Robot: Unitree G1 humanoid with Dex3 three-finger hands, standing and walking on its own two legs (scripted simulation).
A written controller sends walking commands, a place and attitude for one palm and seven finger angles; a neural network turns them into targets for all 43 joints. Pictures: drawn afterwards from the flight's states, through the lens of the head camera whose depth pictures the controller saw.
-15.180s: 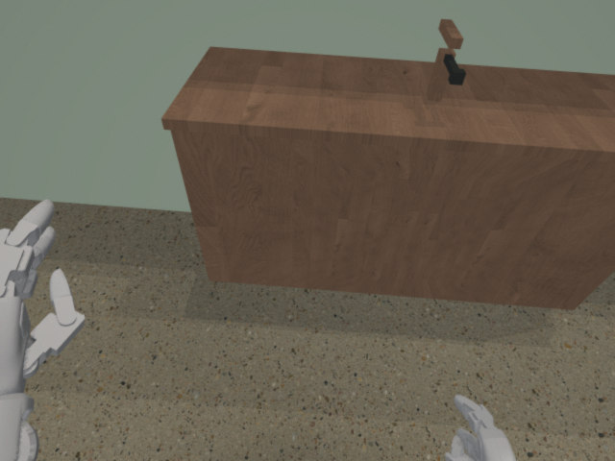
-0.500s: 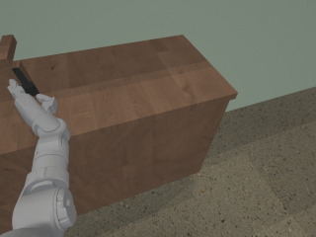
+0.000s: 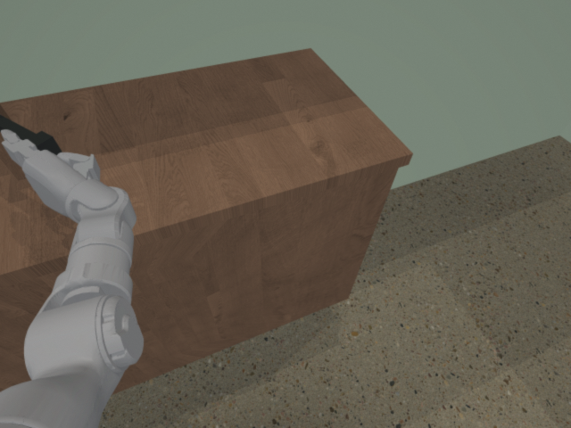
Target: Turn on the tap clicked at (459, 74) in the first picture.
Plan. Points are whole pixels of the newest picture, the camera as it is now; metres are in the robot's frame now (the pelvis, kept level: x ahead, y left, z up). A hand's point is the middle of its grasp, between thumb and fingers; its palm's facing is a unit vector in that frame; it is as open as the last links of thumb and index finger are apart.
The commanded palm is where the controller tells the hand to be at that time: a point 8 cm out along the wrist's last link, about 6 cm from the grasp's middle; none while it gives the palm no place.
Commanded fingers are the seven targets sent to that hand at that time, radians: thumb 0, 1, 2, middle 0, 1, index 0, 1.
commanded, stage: push the lever round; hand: left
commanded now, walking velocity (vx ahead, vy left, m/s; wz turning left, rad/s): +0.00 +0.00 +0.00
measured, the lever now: (43, 146) +0.48 +0.34 +0.14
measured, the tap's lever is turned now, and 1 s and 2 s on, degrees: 36 68 71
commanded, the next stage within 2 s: lift the hand up off the lever in 0.96 s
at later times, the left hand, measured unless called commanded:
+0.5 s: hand (111, 144) +0.50 +0.25 +0.13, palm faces +0.85 -0.51 -0.14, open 8.2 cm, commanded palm +0.45 +0.27 +0.13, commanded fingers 0.00 0.90 0.90 -0.15 -0.15 -0.15 -0.15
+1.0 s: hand (114, 133) +0.52 +0.25 +0.13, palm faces +0.84 -0.52 -0.16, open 8.2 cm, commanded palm +0.47 +0.27 +0.13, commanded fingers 0.00 0.90 0.90 -0.15 -0.15 -0.15 -0.15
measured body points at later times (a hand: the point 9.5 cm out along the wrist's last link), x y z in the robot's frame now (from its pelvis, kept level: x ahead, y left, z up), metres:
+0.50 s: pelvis +0.01 -0.01 +0.00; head +0.06 -0.01 +0.44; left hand +0.45 +0.27 +0.14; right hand +0.02 -0.27 -0.13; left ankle +0.03 +0.12 -0.72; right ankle +0.00 -0.09 -0.72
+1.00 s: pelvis +0.02 -0.01 +0.00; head +0.08 -0.01 +0.44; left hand +0.47 +0.28 +0.14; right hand +0.01 -0.28 -0.13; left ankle +0.03 +0.12 -0.72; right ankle +0.00 -0.09 -0.72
